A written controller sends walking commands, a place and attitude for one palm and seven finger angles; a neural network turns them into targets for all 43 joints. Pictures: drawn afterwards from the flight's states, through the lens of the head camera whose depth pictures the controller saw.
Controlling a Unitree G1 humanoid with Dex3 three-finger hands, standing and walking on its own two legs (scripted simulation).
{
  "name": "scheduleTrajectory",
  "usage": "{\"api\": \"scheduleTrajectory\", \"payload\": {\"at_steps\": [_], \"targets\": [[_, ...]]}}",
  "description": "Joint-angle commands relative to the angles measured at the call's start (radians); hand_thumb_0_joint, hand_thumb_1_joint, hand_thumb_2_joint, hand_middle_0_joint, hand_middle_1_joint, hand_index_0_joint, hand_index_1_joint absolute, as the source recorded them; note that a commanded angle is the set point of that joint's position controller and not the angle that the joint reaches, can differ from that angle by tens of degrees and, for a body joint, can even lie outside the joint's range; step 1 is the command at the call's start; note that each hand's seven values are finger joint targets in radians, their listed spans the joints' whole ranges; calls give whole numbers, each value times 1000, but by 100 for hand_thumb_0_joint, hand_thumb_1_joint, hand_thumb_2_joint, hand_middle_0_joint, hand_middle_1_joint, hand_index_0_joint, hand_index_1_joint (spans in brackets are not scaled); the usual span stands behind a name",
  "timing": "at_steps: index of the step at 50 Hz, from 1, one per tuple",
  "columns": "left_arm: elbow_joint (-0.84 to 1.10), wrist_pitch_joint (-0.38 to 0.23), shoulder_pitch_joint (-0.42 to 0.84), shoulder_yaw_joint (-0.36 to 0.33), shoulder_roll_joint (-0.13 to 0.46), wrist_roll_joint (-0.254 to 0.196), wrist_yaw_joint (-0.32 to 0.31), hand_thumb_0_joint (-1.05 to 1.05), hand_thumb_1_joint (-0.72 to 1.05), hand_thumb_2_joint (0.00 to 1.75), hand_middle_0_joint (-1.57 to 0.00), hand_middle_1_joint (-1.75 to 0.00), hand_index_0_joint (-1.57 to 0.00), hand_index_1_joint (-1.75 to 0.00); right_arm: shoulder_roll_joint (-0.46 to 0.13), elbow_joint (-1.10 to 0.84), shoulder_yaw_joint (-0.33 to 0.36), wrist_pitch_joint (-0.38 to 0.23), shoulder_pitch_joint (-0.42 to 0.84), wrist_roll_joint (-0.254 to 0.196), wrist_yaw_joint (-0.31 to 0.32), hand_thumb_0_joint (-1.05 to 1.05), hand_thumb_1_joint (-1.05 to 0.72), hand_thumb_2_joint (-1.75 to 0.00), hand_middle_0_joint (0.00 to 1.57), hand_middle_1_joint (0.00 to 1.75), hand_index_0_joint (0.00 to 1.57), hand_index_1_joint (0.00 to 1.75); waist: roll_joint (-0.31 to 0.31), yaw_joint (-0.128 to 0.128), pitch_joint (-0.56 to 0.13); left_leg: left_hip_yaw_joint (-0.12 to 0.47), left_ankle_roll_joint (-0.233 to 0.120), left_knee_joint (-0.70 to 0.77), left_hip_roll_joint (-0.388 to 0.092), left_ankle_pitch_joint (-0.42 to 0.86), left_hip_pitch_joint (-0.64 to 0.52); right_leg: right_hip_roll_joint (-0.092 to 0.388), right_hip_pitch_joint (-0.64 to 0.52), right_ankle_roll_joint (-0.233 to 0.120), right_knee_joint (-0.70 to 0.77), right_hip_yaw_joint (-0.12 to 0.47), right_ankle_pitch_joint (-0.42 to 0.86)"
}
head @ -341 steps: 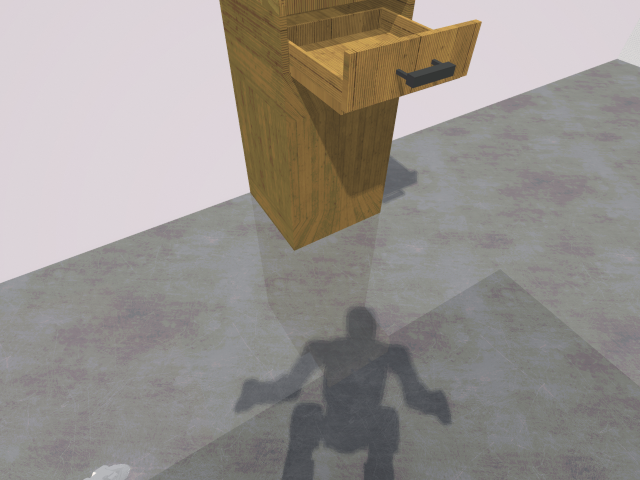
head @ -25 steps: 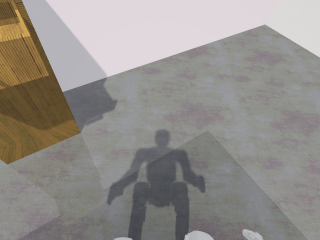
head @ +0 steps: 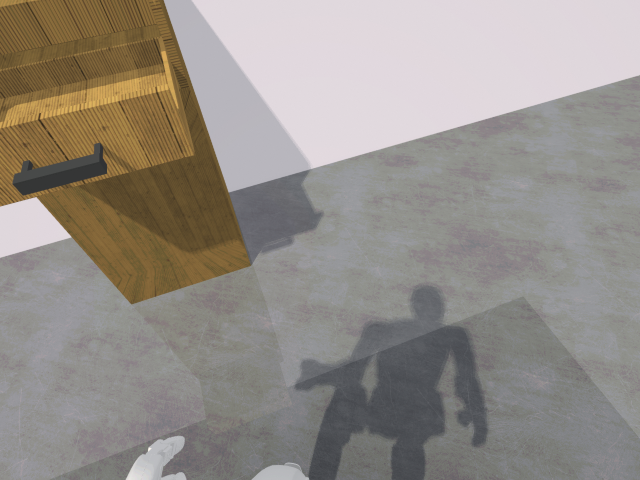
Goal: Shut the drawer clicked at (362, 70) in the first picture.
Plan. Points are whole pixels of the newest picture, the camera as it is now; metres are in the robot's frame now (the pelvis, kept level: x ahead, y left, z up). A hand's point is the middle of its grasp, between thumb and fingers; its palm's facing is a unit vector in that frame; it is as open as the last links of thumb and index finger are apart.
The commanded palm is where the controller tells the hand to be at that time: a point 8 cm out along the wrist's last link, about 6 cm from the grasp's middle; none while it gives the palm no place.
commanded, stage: turn to face it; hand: left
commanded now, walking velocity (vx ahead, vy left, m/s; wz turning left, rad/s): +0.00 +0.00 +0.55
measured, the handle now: (62, 165) +0.59 +0.45 +0.07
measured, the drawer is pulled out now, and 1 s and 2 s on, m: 0.28 0.28 0.28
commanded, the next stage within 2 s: take the last steps up to it in 0.46 s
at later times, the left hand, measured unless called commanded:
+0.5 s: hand out of the picture -0.05 +0.27 -0.18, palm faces +0.29 -0.93 -0.24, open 7.4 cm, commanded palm none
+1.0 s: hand out of the picture +0.05 +0.22 -0.15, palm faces +0.31 -0.92 -0.24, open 7.4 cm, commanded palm none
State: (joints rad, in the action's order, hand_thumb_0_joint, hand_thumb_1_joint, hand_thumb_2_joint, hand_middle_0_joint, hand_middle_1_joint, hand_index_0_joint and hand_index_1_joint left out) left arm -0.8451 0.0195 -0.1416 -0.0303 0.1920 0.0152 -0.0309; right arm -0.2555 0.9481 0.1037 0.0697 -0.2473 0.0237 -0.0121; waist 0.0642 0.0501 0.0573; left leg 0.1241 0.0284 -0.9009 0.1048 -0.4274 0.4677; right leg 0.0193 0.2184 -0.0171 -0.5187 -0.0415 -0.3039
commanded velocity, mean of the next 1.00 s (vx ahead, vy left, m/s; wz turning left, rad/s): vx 0.14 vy -0.02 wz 0.20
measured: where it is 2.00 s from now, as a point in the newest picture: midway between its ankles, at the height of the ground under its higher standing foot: (296, 439)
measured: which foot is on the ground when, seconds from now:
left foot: up 0.00-0.34, down 0.36-0.94, up 0.96-1.00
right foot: down 0.00-0.36, up 0.38-0.90, down 0.92-1.00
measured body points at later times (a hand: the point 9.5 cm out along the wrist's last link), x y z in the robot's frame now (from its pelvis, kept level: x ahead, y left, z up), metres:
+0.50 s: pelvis -0.01 +0.06 +0.00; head +0.02 +0.10 +0.45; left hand -0.06 +0.32 -0.16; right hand +0.18 -0.16 -0.12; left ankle -0.04 +0.14 -0.74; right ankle -0.01 -0.11 -0.67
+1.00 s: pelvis +0.04 +0.02 +0.00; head +0.04 -0.01 +0.45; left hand +0.04 +0.26 -0.13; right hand +0.05 -0.22 -0.17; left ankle -0.03 +0.13 -0.70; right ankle +0.07 -0.06 -0.74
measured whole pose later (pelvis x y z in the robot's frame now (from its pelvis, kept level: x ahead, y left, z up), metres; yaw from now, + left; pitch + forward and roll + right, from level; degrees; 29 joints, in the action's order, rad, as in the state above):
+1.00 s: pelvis +0.04 +0.02 +0.00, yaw +18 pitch -3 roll +1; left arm -1.00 -0.04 -0.24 -0.03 0.15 0.03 0.00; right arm -0.20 1.13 0.05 0.02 -0.41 0.03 0.01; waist 0.05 0.03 0.00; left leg 0.01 -0.03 -0.80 0.01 -0.45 0.27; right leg 0.01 0.20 -0.05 -0.54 -0.11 -0.29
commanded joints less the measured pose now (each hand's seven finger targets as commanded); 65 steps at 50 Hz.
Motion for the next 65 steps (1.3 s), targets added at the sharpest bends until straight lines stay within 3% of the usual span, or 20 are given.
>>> {"api": "scheduleTrajectory", "payload": {"at_steps": [1, 11, 14, 16, 17, 18, 19, 20, 23, 26, 29, 39, 44, 45, 47, 48, 49, 51, 54, 65], "targets": [[89, -26, 52, -49, 172, -2, -7, 0, 90, 90, -20, -30, -20, -30, -93, -70, 20, -12, 0, -1, -13, 0, -90, -90, 20, 30, 20, 30, -214, 0, -5, -61, 40, -334, -104, 59, 120, 281, -23, -91, 220, 114, 257], [7, -22, -161, -65, 228, 16, -2, 0, 90, 90, -20, -30, -20, -30, -45, -105, -17, -18, 168, -11, -14, 0, -90, -90, 20, 30, 20, 30, -274, -100, -38, -177, 50, 24, -121, -15, 19, 310, -155, -107, 117, 7, 574], [-10, -16, -167, -74, 244, 18, -2, 0, 90, 90, -20, -30, -20, -30, -37, -100, -27, -32, 151, -18, -8, 0, -90, -90, 20, 30, 20, 30, -312, -100, -79, -214, 27, 186, -100, -7, -87, 312, -173, -93, 53, -9, 660], [-15, -13, -143, -74, 244, 8, 0, 0, 90, 90, -20, -30, -20, -30, -61, -80, -26, -43, 81, -15, -3, 0, -90, -90, 20, 30, 20, 30, -260, -55, -117, -221, 12, 405, -90, 167, -239, 286, -127, -37, -50, -57, 611], [-10, -12, -140, -68, 224, -3, 3, 0, 90, 90, -20, -30, -20, -30, -110, -63, -14, -56, 20, -10, -1, 0, -90, -90, 20, 30, 20, 30, -146, -17, -176, -172, -11, 514, -149, 365, -418, 257, -32, 9, -194, -96, 507], [20, -9, -148, -56, 154, -11, 9, 0, 90, 90, -20, -30, -20, -30, -221, -61, 12, -67, -38, -3, 5, 0, -90, -90, 20, 30, 20, 30, 161, 12, -234, 159, -126, 507, -421, 781, -624, 123, 257, 84, -408, -134, -42], [37, 0, -107, -32, 124, -7, 2, 0, 90, 90, -20, -30, -20, -30, -267, -46, 16, -56, -93, -18, 13, 0, -90, -90, 20, 30, 20, 30, 214, 30, -254, 226, -225, 483, -527, 1114, -598, 93, 293, 91, -511, -32, -374], [23, 10, -95, -38, 143, -3, -4, 0, 90, 90, -20, -30, -20, -30, -234, -39, 7, -52, -69, -11, 19, 0, -90, -90, 20, 30, 20, 30, 139, 20, -218, 139, -251, 480, -510, 1047, -532, 109, 272, 80, -563, 11, -358], [-26, 17, -66, -46, 145, -3, 7, 0, 90, 90, -20, -30, -20, -30, -149, -60, -22, -58, 64, -5, 39, 0, -90, -90, 20, 30, 20, 30, 160, -25, -66, 58, -200, 516, -373, 929, -378, 104, 282, 89, -605, 34, -192], [-58, 15, -112, -44, 137, -3, 14, 0, 90, 90, -20, -30, -20, -30, -134, -57, -29, -69, 64, -11, 39, 0, -90, -90, 20, 30, 20, 30, 81, -48, -91, 9, -176, 531, -332, 906, -411, 85, 271, 100, -595, 14, -108], [-70, 14, -108, -38, 128, -2, 13, 0, 90, 90, -20, -30, -20, -30, -116, -42, -32, -76, 22, -13, 39, 0, -90, -90, 20, 30, 20, 30, 59, -41, -107, 22, -177, 555, -325, 854, -432, 79, 259, 106, -551, 20, -73], [-52, -17, 18, -22, 88, 11, 41, 0, 90, 90, -20, -30, -20, -30, -89, 36, -28, -99, -99, 5, 39, 0, -90, -90, 20, 30, 20, 30, 54, 3, 40, 195, -226, 721, -364, 70, -344, 70, 253, 65, -254, 2, -124], [-122, -33, -138, -30, 71, 8, 44, 0, 90, 90, -20, -30, -20, -30, -75, 65, -34, -97, -68, 1, 36, 0, -90, -90, 20, 30, 20, 30, 9, -78, 31, 124, -162, 624, -290, -84, -111, 14, -110, 43, 28, -39, 12], [-147, -43, -213, -38, 91, 11, 38, 0, 90, 90, -20, -30, -20, -30, -48, 68, -41, -101, -63, -3, 35, 0, -90, -90, 20, 30, 20, 30, -62, -111, 14, 71, -126, 508, -232, -98, -32, 49, -231, 31, 117, 10, -8], [-182, -53, -371, -65, 222, 13, 20, 0, 90, 90, -20, -30, -20, -30, 9, 14, -54, -108, -11, -9, 26, 0, -90, -90, 20, 30, 20, 30, -388, -183, 15, -149, -57, 42, -84, -173, 239, 410, -330, -124, 382, 522, -366], [-176, -54, -357, -61, 205, 3, 14, 0, 90, 90, -20, -30, -20, -30, -41, 14, -36, -104, 7, 2, 19, 0, -90, -90, 20, 30, 20, 30, -262, -160, 43, -95, -58, -87, -131, -112, 240, 425, -221, -160, 439, 542, -477], [-173, -61, -308, -61, 182, 0, 11, 0, 90, 90, -20, -30, -20, -30, -36, 30, -30, -97, -3, 3, 13, 0, -90, -90, 20, 30, 20, 30, -297, -133, 71, -87, -63, -157, -155, -25, 232, 394, -166, -139, 454, 502, -472], [-162, -69, -231, -37, 101, 0, 10, 0, 90, 90, -20, -30, -20, -30, -11, 68, -25, -87, -38, 5, 5, 0, -90, -90, 20, 30, 20, 30, -170, -73, 136, -96, -46, -214, -194, 104, 192, 334, -46, -109, 442, 342, -320], [-179, -86, -252, -20, 43, -5, 11, 0, 90, 90, -20, -30, -20, -30, 44, 111, -26, -69, -116, 5, 0, 0, -90, -90, 20, 30, 20, 30, -129, -37, 108, -127, -18, -236, -192, 241, 137, 232, -26, -69, 424, 124, -42], [-287, -116, -452, -9, 22, 8, -2, 0, 90, 90, -20, -30, -20, -30, 59, 36, -39, -85, 120, -1, -9, 0, -90, -90, 20, 30, 20, 30, -163, -89, 105, -174, -7, -14, -220, 259, 261, 257, -226, -136, 342, 81, 411]]}}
